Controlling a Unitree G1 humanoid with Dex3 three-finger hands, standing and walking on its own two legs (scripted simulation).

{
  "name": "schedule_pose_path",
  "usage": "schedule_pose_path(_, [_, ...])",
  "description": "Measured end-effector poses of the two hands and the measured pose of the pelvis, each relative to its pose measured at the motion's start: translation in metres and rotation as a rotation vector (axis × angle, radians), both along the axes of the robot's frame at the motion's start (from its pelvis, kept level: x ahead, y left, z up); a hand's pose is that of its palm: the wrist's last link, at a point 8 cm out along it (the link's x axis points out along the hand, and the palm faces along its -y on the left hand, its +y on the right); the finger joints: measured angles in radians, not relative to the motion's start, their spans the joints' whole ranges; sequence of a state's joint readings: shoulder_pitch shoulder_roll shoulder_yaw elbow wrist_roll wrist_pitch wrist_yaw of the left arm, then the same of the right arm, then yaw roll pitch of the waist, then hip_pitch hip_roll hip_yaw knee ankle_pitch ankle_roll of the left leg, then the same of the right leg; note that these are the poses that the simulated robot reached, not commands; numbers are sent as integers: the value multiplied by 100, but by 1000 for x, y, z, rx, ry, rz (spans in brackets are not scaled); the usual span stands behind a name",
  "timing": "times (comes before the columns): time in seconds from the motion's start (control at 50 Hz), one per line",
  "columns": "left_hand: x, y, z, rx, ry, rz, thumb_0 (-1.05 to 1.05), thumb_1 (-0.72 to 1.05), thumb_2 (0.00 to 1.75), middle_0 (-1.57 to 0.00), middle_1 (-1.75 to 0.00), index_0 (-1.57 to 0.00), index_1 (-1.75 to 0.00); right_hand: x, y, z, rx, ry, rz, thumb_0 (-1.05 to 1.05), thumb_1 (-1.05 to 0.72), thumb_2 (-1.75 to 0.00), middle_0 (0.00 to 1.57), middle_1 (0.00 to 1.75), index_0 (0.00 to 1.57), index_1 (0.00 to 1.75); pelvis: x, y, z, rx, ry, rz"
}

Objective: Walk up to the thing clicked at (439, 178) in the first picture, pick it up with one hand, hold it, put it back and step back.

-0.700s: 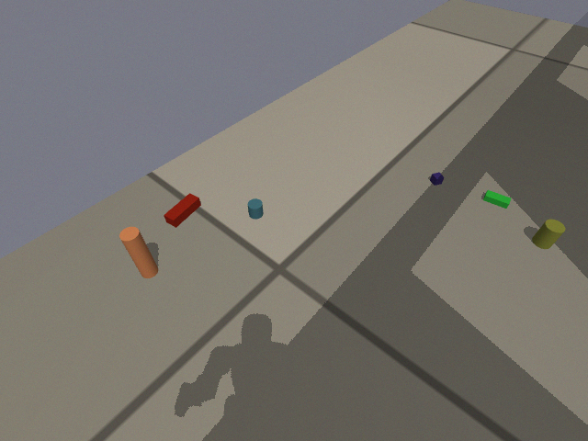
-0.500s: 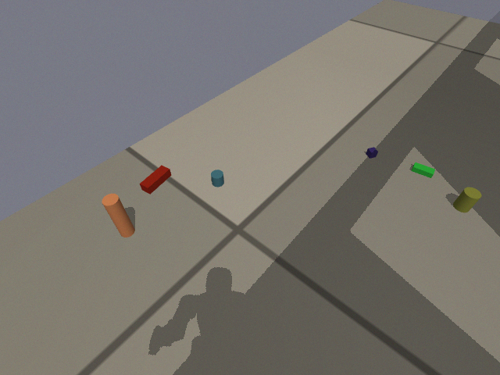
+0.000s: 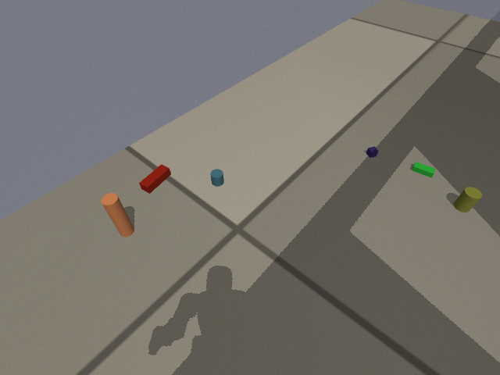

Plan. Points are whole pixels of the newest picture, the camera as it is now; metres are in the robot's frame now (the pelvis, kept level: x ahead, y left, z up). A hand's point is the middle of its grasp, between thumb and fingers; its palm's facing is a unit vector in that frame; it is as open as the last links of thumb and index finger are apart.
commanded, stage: stand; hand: left
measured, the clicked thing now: (372, 152) +1.46 -0.73 -0.76
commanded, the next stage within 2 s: walk up in 0.42 s
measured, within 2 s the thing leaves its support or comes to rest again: neither
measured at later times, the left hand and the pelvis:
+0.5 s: hand out of the picture +0.09 +0.25 -0.16, palm faces -0.08 -0.94 -0.32, open 7.4 cm; pelvis +0.01 -0.01 +0.00, yaw -4 degrees
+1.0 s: hand (203, 317) +0.26 +0.11 -0.15, palm faces -0.30 -0.89 -0.33, open 7.4 cm; pelvis +0.15 -0.13 -0.02, yaw -19 degrees
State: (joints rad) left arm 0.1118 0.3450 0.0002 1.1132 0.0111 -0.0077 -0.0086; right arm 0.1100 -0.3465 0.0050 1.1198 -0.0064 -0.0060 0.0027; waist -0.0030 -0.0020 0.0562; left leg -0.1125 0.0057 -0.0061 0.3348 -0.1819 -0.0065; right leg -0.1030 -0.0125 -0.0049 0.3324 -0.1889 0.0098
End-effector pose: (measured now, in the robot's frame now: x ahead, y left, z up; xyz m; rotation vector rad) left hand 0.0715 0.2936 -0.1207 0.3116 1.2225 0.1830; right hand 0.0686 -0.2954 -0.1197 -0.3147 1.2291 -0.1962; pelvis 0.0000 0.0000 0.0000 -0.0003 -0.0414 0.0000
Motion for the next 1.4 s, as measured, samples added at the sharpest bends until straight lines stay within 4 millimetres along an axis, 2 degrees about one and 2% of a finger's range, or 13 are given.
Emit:
schedule_pose_path(0.44, [4, 0, 1, -2, 5, 2, 0, 90, 90, -20, -30, -20, -30, 7, -2, 0, 3, -5, 3, 1, -90, -90, 21, 30, 20, 30, 6, -2, 0, 2, 7, -8])
schedule_pose_path(0.5, [12, 3, 1, -7, 28, -48, 0, 90, 90, -20, -30, -20, -30, 8, -14, 4, -6, -96, -40, 1, -90, -90, 21, 30, 21, 30, 9, -5, -5, 16, 17, -72])
schedule_pose_path(0.54, [24, 3, 4, 1, 43, -90, 1, 90, 90, -20, -30, -20, -30, 2, -29, 9, -26, -139, -78, 1, -90, -90, 21, 30, 21, 30, 13, -11, -5, 22, 21, -104])
schedule_pose_path(0.62, [63, -7, 15, 9, 11, -153, 1, 90, 90, -20, -30, -20, -30, -16, -67, 14, -77, -131, -134, 1, -90, -90, 21, 30, 21, 30, 27, -29, -7, 25, 9, -155])
schedule_pose_path(0.7, [110, -29, 23, 37, -36, -217, 1, 90, 90, -20, -30, -20, -30, -25, -113, 8, -115, -104, -186, 1, -90, -90, 21, 30, 21, 30, 49, -56, -16, 29, -6, -206])
schedule_pose_path(0.78, [156, -60, 15, 87, -114, -257, 1, 90, 90, -20, -30, -20, -30, -18, -160, -14, -139, -82, -224, 1, -90, -90, 21, 30, 21, 30, 73, -93, -39, 10, -12, -239])
schedule_pose_path(0.82, [167, -78, 13, 80, -144, -251, 0, 90, 90, -20, -30, -20, -30, -7, -170, -18, -130, -73, -233, 1, -90, -90, 20, 30, 20, 30, 83, -104, -41, 1, -13, -256])
schedule_pose_path(0.96, [187, -127, 10, 10, -49, -285, 0, 90, 90, -20, -30, -20, -30, 50, -169, 2, -54, -151, -226, 1, -90, -90, 20, 30, 20, 30, 130, -125, -18, -18, -7, -321])
schedule_pose_path(1.06, [231, -144, -4, -30, -15, -334, 1, 90, 90, -21, -30, -21, -30, 74, -166, 13, -58, -133, -250, 1, -90, -90, 21, 30, 20, 30, 175, -135, -16, -27, 7, -360])
schedule_pose_path(1.12, [275, -151, -19, -42, -19, -383, 1, 90, 90, -21, -30, -21, -30, 85, -169, 14, -102, -131, -281, 1, -90, -90, 21, 30, 21, 30, 208, -137, -26, -22, 14, -385])
schedule_pose_path(1.18, [325, -166, -28, -29, -14, -456, 1, 90, 90, -20, -30, -21, -30, 85, -171, 16, -141, -142, -357, 1, -90, -90, 21, 30, 21, 30, 233, -141, -31, 8, 9, -422])
schedule_pose_path(1.3, [425, -215, -6, -45, -83, -577, 1, 90, 90, -20, -30, -20, -30, 78, -171, 32, -134, -72, -471, 1, -90, -90, 21, 30, 21, 30, 277, -164, -14, 21, 6, -480])
schedule_pose_path(1.4, [503, -266, 15, -42, -146, -656, 1, 90, 90, -20, -30, -20, -30, 77, -184, 30, -108, -3, -526, 1, -90, -90, 21, 30, 21, 30, 313, -191, -9, 17, 7, -514])
